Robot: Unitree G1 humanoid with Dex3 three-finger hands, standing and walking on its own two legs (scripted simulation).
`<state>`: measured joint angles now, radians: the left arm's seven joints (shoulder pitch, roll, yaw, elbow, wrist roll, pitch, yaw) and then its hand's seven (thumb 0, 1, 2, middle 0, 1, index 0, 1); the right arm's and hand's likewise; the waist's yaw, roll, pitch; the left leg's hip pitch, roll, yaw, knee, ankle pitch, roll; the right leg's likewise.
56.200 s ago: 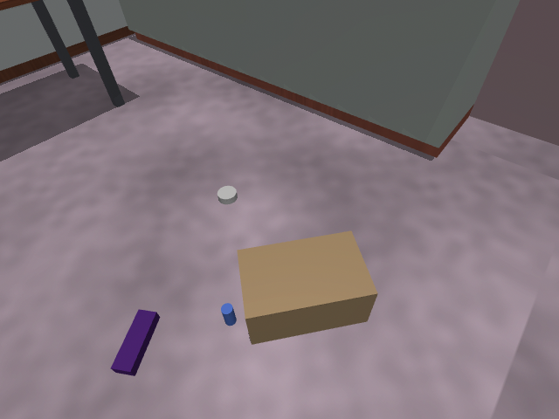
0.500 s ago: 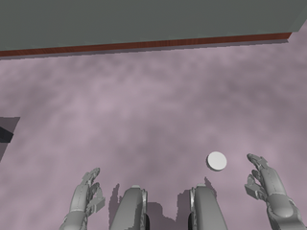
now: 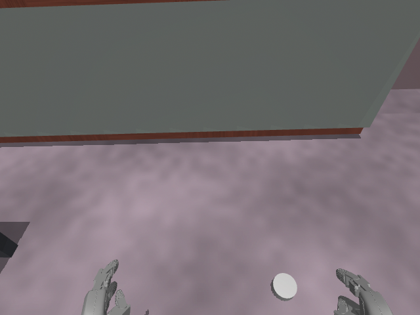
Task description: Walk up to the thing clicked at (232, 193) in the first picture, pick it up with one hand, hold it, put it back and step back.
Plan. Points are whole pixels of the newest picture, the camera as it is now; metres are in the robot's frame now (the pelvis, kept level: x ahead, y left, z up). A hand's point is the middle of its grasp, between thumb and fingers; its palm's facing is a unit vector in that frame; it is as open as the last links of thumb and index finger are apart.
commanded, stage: home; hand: right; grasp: from above
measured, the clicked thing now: (284, 286) +0.40 -0.24 -0.70
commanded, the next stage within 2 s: stand in 1.92 s
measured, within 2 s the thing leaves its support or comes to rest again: neither
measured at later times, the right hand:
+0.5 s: hand out of the picture +0.16 -0.18 -0.04, palm faces +0.06 +0.98 -0.20, open 7.4 cm
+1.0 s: hand out of the picture +0.15 -0.18 -0.04, palm faces +0.05 +0.98 -0.20, open 7.4 cm
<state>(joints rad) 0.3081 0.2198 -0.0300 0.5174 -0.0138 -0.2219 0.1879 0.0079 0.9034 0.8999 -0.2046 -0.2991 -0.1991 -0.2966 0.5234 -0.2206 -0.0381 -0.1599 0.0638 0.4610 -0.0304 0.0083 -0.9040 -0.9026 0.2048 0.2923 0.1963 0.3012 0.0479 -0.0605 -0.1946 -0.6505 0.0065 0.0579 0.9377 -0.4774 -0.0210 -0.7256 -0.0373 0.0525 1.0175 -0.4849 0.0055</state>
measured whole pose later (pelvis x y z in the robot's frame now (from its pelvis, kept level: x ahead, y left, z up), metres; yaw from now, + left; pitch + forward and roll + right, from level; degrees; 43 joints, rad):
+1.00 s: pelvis -0.02 +0.00 +0.00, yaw +0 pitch +8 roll +3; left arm 0.30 0.22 -0.03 0.55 0.00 -0.27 0.18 0.01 0.90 0.90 -0.21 -0.30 -0.20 -0.30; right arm 0.49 -0.23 -0.03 -0.12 0.05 0.46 -0.01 0.01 -0.90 -0.90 0.20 0.29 0.20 0.30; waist 0.03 -0.05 -0.16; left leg -0.63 0.01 0.06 0.94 -0.46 -0.02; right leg -0.70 -0.03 0.05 1.01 -0.46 0.01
